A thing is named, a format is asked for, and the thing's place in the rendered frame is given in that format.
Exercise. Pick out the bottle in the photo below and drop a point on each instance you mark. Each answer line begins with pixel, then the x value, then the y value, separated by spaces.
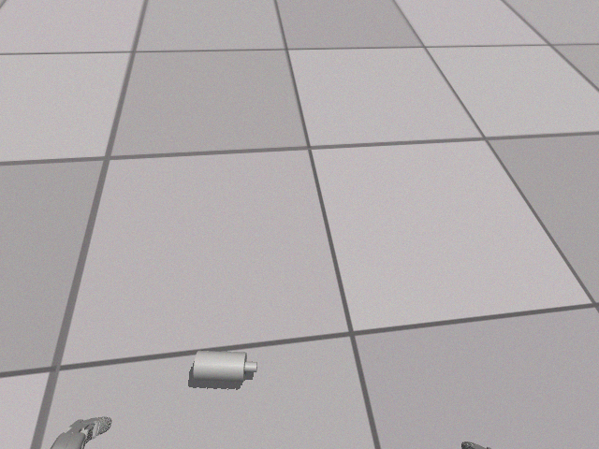
pixel 222 366

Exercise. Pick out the left robot hand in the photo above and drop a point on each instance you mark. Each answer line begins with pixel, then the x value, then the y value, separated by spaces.
pixel 80 432

